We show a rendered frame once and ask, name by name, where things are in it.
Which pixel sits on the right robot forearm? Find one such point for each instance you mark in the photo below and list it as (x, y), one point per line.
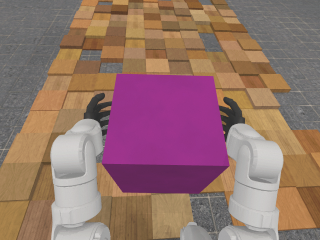
(259, 163)

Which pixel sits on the right robot thigh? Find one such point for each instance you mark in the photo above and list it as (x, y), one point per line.
(194, 232)

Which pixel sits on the carton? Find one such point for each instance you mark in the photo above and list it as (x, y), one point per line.
(165, 134)

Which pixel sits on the right robot upper arm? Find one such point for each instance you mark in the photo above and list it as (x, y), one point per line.
(235, 232)

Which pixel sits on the right robot hand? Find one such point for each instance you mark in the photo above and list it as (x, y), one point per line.
(234, 115)

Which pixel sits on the left robot upper arm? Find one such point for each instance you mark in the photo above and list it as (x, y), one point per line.
(87, 231)

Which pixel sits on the left robot forearm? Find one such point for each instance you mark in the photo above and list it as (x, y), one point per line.
(74, 175)

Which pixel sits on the left robot hand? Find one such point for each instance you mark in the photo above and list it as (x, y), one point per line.
(93, 108)

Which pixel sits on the robot right shin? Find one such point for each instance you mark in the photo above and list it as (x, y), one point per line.
(192, 223)

